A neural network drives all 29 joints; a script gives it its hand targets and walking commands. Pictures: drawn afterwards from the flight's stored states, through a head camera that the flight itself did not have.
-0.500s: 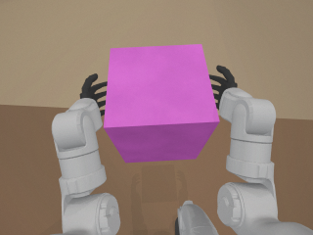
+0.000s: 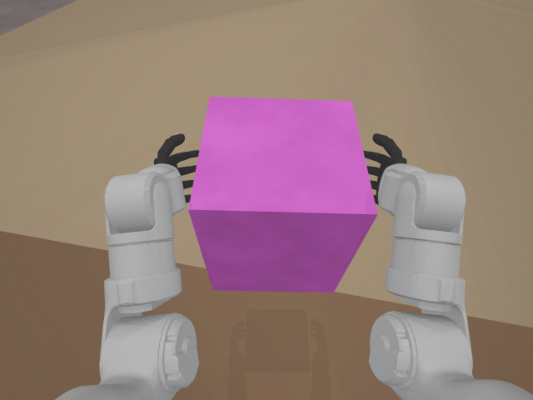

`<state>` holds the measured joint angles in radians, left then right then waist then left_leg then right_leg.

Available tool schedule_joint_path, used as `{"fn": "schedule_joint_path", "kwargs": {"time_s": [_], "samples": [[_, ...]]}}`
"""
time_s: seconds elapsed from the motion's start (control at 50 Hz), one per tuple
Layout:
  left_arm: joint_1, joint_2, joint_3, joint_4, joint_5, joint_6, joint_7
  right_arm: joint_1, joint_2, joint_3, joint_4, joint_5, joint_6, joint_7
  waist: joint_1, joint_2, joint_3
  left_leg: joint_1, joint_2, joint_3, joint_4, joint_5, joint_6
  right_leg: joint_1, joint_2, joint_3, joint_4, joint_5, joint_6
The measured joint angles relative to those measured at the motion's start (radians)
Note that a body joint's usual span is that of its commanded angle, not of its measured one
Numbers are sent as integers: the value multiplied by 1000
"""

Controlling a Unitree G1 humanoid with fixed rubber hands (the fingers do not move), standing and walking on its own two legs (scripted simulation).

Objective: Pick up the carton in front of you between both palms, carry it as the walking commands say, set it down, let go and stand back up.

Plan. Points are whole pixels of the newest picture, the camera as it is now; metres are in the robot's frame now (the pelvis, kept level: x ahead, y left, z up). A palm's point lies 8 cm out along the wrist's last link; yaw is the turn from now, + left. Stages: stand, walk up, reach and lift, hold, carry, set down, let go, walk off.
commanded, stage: carry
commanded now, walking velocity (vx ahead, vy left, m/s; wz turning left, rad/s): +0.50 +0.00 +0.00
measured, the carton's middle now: (276, 203) +0.39 +0.01 +0.11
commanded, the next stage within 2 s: none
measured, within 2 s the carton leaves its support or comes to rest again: neither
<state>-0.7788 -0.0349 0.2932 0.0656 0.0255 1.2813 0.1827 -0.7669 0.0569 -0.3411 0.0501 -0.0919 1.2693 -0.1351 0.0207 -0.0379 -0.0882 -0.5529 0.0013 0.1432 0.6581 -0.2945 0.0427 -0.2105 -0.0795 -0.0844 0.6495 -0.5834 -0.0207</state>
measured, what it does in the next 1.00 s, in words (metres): climbs: right foot 0.04 m higher, then left foot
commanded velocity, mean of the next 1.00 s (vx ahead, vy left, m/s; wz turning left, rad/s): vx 0.50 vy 0.00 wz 0.00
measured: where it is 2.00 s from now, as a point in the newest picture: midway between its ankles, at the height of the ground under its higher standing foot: (266, 188)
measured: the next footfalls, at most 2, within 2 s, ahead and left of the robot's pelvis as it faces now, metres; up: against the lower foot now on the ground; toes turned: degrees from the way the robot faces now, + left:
right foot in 0.36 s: +0.39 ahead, -0.10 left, +0.04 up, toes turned -6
left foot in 0.74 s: +0.63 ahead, +0.12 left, +0.07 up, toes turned +6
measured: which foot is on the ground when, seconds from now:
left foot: down 0.00-0.40, up 0.42-0.72, down 0.74-1.00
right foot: up 0.00-0.34, down 0.36-0.76, up 0.78-1.00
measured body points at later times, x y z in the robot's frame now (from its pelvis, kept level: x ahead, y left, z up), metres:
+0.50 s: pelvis +0.29 -0.01 +0.05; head +0.31 +0.00 +0.50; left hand +0.65 +0.17 +0.19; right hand +0.68 -0.14 +0.20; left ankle +0.19 +0.10 -0.56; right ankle +0.34 -0.09 -0.67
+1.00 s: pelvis +0.59 +0.05 +0.10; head +0.62 +0.05 +0.55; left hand +0.98 +0.15 +0.25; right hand +0.95 -0.15 +0.25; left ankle +0.58 +0.11 -0.64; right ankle +0.65 -0.07 -0.55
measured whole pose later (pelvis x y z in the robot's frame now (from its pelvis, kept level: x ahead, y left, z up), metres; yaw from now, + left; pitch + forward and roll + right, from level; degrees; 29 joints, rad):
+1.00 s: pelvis +0.59 +0.05 +0.10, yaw -1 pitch +4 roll -1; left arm -0.74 -0.08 0.33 -0.05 0.08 1.27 0.15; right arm -0.72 0.05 -0.29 -0.03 0.00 1.25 -0.18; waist -0.11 0.01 -0.01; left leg -0.28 -0.01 0.12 0.47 -0.40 0.05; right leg -0.71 -0.02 -0.05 1.09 -0.40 -0.04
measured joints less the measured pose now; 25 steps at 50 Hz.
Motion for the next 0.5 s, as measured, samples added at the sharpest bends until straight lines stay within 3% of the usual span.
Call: {"fn": "schedule_joint_path", "kwargs": {"time_s": [0.08,0.12,0.2,0.28,0.36,0.4,0.46,0.5], "samples": [[32,-6,38,18,22,-1,-23,34,10,38,38,14,-14,-25,-85,33,16,77,-6,-9,0,-90,-5,-219,58,69,518,55,-5],[39,-23,46,7,42,-1,-27,59,7,50,22,36,-15,-42,-105,40,31,130,-4,-16,-56,-91,-10,-327,72,57,619,99,-17],[52,-44,42,-68,56,-16,-33,69,-2,55,-36,75,-32,-56,-121,43,59,231,-2,-21,-151,-109,-7,-479,63,31,574,142,-28],[64,-44,33,-148,51,-22,-34,43,-8,58,-75,95,-40,-60,-119,48,55,328,1,-28,-216,-149,-20,-527,46,11,348,167,-26],[49,-38,23,-130,51,-16,-33,11,-25,55,-53,91,-21,-55,-81,74,29,408,39,-38,-179,-247,-50,-422,80,-60,69,214,-47],[30,-46,1,-82,61,-26,-19,10,-47,44,-36,90,-14,-46,-36,93,32,359,79,-59,46,-250,-44,-374,104,-89,81,229,-73],[44,-53,-15,-46,54,-19,-9,24,-42,16,-10,72,-3,-19,37,59,38,163,25,-142,521,-219,-22,-305,107,-73,66,169,-82],[67,-46,-23,-51,32,-12,1,25,-19,-4,-11,46,3,-13,70,45,50,41,6,-144,669,-192,-5,-245,102,-57,6,168,-68]]}}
